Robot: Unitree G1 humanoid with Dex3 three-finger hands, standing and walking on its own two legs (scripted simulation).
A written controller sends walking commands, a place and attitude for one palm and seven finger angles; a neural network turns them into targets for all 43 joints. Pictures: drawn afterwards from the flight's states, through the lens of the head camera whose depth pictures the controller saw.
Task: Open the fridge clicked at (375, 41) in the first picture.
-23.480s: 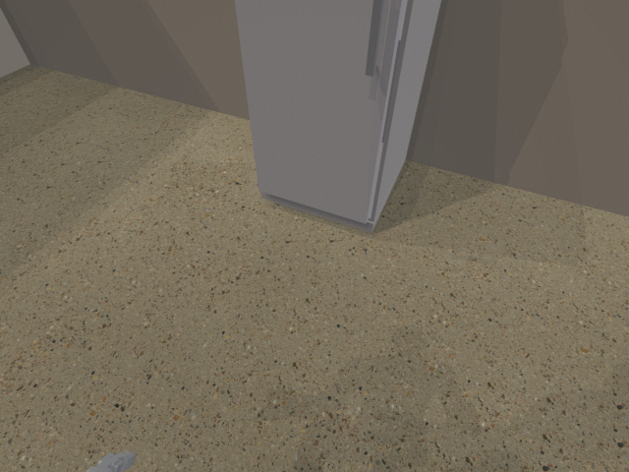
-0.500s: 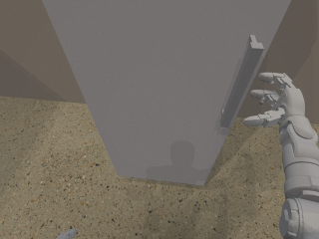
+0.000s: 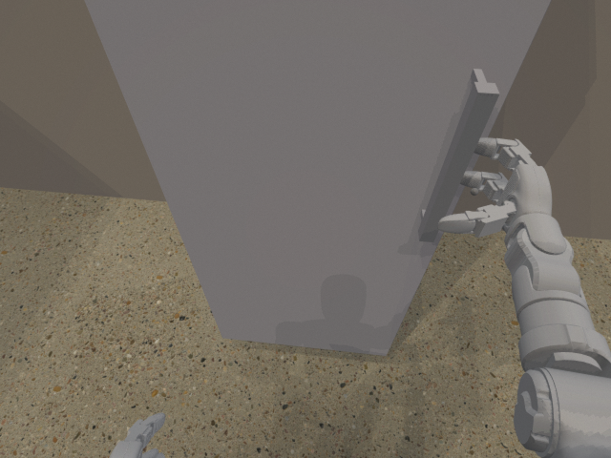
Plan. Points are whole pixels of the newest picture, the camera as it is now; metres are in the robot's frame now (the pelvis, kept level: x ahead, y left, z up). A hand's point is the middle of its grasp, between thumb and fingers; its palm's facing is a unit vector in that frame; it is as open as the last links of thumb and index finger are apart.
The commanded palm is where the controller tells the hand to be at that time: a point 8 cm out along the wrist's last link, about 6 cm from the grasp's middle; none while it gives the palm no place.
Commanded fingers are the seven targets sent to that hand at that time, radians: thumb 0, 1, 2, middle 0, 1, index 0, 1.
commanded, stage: feel for the door with the fingertips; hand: right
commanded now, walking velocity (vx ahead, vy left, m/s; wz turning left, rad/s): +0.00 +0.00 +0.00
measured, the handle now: (448, 167) +0.50 -0.15 +0.12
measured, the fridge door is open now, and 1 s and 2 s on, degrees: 0 0 0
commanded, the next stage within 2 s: slide the fingers in behind the handle in 0.12 s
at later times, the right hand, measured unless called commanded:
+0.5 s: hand (473, 187) +0.45 -0.17 +0.13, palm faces +0.03 +1.00 +0.01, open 13.8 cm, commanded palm +0.42 -0.22 +0.13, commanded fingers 0.00 0.50 -0.30 0.30 1.20 0.30 1.20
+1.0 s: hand (460, 190) +0.44 -0.15 +0.13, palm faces +0.01 +1.00 +0.02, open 14.0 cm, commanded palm +0.41 -0.20 +0.13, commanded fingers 0.00 0.50 -0.30 0.30 1.20 0.30 1.20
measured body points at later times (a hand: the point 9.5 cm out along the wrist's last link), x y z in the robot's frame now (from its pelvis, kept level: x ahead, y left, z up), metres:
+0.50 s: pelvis +0.00 +0.00 +0.00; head +0.03 -0.01 +0.45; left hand +0.05 +0.26 -0.12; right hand +0.45 -0.22 +0.13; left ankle +0.01 +0.10 -0.73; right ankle +0.01 -0.11 -0.72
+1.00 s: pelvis +0.00 -0.01 +0.00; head +0.02 -0.01 +0.45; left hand +0.11 +0.24 -0.11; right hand +0.44 -0.20 +0.14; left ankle +0.01 +0.10 -0.72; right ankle +0.01 -0.11 -0.73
